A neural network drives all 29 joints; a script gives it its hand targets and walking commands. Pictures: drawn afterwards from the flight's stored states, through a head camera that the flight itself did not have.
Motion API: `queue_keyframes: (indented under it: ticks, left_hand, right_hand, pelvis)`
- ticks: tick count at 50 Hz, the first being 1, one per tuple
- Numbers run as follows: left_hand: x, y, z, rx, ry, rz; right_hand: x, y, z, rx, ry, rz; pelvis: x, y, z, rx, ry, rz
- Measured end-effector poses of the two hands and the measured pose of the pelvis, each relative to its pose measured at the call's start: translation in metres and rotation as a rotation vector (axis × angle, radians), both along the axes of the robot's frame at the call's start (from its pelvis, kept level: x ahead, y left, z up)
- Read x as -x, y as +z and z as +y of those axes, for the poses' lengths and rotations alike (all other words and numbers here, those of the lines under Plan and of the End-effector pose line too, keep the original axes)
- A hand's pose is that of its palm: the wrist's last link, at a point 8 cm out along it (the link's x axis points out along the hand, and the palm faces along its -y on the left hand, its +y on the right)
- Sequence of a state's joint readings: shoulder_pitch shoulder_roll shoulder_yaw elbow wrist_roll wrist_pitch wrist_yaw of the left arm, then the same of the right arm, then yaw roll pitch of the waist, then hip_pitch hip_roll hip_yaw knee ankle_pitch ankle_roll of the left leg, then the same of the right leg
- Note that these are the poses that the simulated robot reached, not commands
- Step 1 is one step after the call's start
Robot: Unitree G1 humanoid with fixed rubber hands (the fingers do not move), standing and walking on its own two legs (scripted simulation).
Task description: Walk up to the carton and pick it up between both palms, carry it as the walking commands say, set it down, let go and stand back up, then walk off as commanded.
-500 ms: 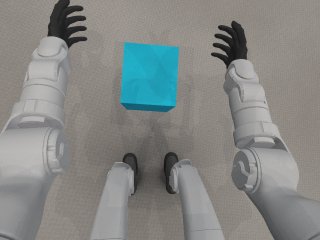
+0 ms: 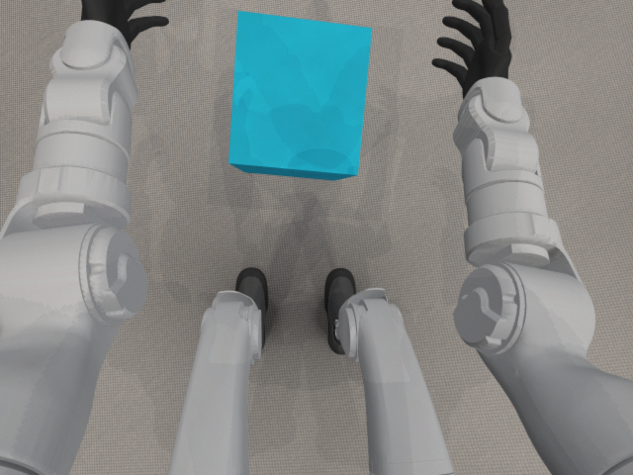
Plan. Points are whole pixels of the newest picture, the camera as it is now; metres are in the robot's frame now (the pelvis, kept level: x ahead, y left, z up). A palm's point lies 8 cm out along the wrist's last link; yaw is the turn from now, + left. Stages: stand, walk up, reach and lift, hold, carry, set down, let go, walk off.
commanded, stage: reach and lift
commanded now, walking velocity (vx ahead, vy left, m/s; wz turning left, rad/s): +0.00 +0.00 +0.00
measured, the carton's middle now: (296, 113) +0.54 +0.00 -0.48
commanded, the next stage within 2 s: none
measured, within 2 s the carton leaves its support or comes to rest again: neither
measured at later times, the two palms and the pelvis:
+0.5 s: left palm (164, 73) +0.55 +0.19 -0.29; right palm (426, 105) +0.52 -0.18 -0.29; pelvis -0.04 +0.01 -0.15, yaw -2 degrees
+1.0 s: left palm (194, 103) +0.54 +0.18 -0.42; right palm (397, 124) +0.51 -0.18 -0.42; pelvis -0.05 +0.00 -0.24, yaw -2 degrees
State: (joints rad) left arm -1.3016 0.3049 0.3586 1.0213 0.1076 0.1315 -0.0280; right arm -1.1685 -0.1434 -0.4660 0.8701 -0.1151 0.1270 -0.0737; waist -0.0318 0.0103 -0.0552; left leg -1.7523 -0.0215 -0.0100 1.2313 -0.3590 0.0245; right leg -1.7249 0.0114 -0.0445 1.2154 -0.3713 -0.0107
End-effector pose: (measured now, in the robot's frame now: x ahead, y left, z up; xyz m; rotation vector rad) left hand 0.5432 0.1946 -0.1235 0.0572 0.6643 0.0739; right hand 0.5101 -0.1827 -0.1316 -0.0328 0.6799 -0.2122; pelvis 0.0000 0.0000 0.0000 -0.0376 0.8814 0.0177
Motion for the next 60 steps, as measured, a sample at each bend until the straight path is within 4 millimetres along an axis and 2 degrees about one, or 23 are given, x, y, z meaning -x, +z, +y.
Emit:
queue_keyframes:
  ticks: [10,17,26,34,45,50,52,60]
  left_hand:
    - [-0.001,-0.080,-0.003,-0.006,0.022,-0.020]
    - [0.000,-0.125,0.001,-0.022,0.021,-0.007]
    - [-0.005,-0.170,-0.002,-0.017,0.012,0.003]
    - [0.000,-0.219,-0.002,-0.030,0.006,0.039]
    - [0.004,-0.280,-0.008,-0.012,0.006,0.036]
    - [0.005,-0.298,-0.013,-0.017,0.001,0.032]
    - [0.007,-0.299,-0.014,-0.013,0.008,0.042]
    - [-0.001,-0.274,-0.012,-0.012,0.012,0.020]
  right_hand:
    - [-0.003,-0.074,0.004,0.019,-0.007,-0.006]
    - [-0.005,-0.117,0.005,0.025,-0.001,0.002]
    - [-0.006,-0.162,0.003,0.018,-0.007,0.017]
    - [-0.005,-0.211,0.008,-0.005,0.007,0.039]
    - [0.000,-0.272,0.004,0.004,0.009,0.052]
    - [-0.001,-0.289,0.005,-0.004,0.006,0.042]
    - [0.000,-0.290,0.006,-0.008,0.002,0.053]
    - [-0.010,-0.269,0.012,-0.007,0.017,0.035]
  pelvis:
    - [0.021,-0.075,0.001,0.009,-0.006,0.002]
    - [0.030,-0.117,0.005,0.014,-0.002,-0.030]
    - [0.035,-0.159,0.009,0.026,-0.005,-0.078]
    - [0.038,-0.192,0.010,0.027,-0.008,-0.121]
    - [0.049,-0.229,0.006,0.023,-0.009,-0.246]
    - [0.053,-0.244,0.004,0.019,-0.016,-0.289]
    - [0.052,-0.248,0.003,0.018,-0.017,-0.299]
    - [0.052,-0.247,0.001,0.014,-0.019,-0.320]
